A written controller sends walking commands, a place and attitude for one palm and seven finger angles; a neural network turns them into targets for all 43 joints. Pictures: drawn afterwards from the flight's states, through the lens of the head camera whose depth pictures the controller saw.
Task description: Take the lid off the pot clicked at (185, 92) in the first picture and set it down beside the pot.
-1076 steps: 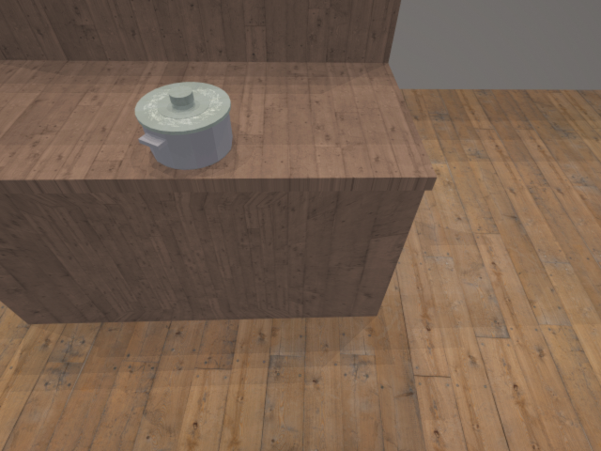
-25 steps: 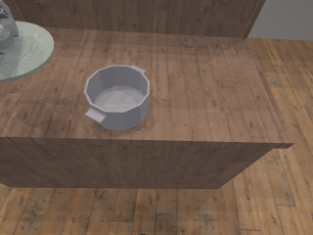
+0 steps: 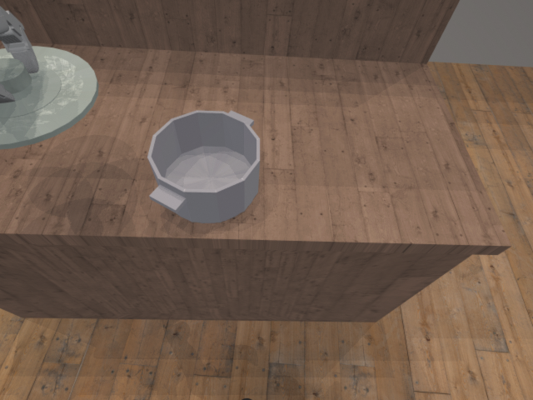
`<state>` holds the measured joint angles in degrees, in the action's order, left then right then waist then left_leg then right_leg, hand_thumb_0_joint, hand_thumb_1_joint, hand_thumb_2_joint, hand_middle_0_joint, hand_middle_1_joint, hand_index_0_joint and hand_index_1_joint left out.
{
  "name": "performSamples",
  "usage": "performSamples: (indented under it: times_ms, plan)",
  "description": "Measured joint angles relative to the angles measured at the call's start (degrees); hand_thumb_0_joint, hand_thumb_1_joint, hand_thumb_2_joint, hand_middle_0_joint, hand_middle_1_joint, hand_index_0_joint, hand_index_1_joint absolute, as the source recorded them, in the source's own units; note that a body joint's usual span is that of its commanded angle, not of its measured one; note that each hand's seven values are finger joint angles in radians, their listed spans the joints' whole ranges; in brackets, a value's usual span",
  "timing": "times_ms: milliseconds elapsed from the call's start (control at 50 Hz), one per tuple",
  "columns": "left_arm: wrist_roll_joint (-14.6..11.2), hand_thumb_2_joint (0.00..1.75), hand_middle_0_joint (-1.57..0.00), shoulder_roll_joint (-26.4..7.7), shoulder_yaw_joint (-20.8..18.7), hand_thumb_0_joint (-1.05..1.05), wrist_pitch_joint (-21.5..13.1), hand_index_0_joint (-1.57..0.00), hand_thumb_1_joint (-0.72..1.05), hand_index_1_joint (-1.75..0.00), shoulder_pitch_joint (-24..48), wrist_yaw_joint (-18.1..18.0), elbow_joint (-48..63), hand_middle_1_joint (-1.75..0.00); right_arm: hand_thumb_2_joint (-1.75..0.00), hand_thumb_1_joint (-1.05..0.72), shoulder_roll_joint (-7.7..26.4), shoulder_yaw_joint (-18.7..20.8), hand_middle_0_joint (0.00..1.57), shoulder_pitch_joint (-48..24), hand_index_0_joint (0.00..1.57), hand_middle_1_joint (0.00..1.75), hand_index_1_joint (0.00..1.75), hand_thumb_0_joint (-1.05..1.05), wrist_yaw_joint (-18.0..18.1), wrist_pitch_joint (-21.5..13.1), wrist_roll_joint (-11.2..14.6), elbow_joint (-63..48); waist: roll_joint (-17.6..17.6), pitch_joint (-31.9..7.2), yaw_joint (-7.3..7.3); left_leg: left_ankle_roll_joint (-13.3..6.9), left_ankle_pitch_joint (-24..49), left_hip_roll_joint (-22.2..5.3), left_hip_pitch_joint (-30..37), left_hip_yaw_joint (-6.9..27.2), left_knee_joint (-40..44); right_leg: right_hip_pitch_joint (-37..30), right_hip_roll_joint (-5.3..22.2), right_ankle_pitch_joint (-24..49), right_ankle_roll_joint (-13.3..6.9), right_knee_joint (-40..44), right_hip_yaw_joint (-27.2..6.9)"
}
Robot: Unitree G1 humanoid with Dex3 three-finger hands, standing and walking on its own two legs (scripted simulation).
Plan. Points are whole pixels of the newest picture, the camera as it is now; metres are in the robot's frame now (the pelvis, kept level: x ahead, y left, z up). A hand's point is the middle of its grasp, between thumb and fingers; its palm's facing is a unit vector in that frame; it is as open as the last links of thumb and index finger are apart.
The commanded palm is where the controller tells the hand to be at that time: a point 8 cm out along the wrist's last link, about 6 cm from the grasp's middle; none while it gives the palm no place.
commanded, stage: lower the lid onto the table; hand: left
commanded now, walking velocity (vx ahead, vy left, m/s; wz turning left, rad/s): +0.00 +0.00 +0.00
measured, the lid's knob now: (6, 76) +0.49 +0.34 +0.19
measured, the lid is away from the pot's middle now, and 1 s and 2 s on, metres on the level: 0.24 0.23 0.22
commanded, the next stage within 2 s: none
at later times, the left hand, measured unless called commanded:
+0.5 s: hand (15, 99) +0.46 +0.33 +0.17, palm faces -0.38 -0.09 -0.92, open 8.2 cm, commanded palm +0.49 +0.32 +0.25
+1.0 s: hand (26, 118) +0.46 +0.33 +0.14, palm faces -0.41 -0.10 -0.90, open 8.2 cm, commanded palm +0.50 +0.32 +0.21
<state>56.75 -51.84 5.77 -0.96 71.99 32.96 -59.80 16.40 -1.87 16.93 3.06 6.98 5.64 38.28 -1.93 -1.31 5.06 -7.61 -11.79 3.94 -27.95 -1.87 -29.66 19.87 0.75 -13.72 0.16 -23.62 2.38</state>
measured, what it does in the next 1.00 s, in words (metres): stands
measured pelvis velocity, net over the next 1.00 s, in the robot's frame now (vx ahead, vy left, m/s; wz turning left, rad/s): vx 0.00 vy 0.00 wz -0.01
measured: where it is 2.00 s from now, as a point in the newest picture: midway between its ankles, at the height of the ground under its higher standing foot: outside the picture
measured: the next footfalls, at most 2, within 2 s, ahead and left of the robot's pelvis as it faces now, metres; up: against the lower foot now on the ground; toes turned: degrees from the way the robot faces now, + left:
none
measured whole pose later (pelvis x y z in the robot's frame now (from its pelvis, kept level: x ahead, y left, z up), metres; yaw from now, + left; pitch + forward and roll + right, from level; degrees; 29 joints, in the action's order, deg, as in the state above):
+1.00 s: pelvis +0.00 +0.00 -0.01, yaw -1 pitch +12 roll -4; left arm 55.9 -50.0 5.0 -8.4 66.5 29.1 -63.1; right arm 17.1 -1.1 18.9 3.6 7.4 5.1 39.5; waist -1.4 -2.4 5.4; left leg -7.8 -13.8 3.5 -32.1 -2.1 -34.0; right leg 24.0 0.1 -15.5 0.0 -27.7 1.5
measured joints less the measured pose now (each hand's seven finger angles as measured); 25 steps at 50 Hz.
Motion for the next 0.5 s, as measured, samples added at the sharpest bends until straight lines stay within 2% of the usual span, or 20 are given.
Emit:
performSamples:
  times_ms: [200,300,500]
  plan:
    - [-0.37,0.84,-0.79,1.01,2.50,-0.04,-1.42,-0.57,0.20,-0.91,-0.16,-0.48,-1.31,-1.03,-0.90,-0.91,0.39,0.05,0.20,-0.09,0.20,0.30,0.30,0.01,0.63,-0.70,0.03,0.91,0.76,0.14,-0.28,0.10,0.02,-0.07,-0.36,0.29,-0.70,0.33,-0.13,-0.18,-0.21,-0.81,0.22]
    - [-1.07,0.84,-0.79,1.22,2.01,-0.04,-2.65,-0.57,0.20,-0.91,-0.72,-0.90,-1.79,-1.03,-0.90,-0.91,0.91,0.29,0.20,0.73,0.20,0.30,0.30,0.01,0.78,-0.76,-0.06,1.55,0.94,0.03,-0.05,0.05,-0.18,-0.13,-0.55,0.17,-1.09,0.54,-0.18,-0.34,-0.06,-1.15,0.06]
    - [-0.62,0.84,-0.79,0.89,0.46,-0.04,-4.71,-0.57,0.20,-0.91,-2.60,-1.78,-2.14,-1.03,-0.90,-0.91,1.23,0.60,0.20,2.68,0.20,0.30,0.30,0.01,0.84,-0.79,-0.29,1.74,0.85,0.05,0.83,0.04,-0.93,-0.46,-1.17,-0.28,-2.08,1.22,-0.48,-0.71,-0.23,-1.88,-0.51]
